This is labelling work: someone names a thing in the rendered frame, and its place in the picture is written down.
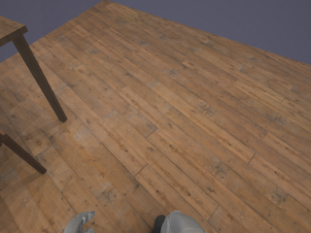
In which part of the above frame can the chair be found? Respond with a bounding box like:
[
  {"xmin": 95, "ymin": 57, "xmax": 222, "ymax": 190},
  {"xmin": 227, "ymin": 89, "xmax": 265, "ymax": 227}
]
[{"xmin": 0, "ymin": 130, "xmax": 48, "ymax": 175}]

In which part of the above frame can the robot right shin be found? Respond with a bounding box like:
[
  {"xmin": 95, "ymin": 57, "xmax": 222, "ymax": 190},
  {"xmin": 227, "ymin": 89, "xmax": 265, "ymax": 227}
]
[{"xmin": 160, "ymin": 211, "xmax": 182, "ymax": 233}]

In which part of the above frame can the table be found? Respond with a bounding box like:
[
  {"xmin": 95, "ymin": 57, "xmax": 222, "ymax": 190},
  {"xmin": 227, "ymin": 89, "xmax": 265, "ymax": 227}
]
[{"xmin": 0, "ymin": 16, "xmax": 68, "ymax": 122}]

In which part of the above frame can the left robot hand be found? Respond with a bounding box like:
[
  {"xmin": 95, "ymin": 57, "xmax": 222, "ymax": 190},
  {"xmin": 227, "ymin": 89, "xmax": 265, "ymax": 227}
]
[{"xmin": 63, "ymin": 211, "xmax": 95, "ymax": 233}]

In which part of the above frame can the right robot thigh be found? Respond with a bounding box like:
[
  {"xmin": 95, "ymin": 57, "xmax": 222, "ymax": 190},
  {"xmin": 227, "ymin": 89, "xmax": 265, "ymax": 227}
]
[{"xmin": 163, "ymin": 214, "xmax": 206, "ymax": 233}]

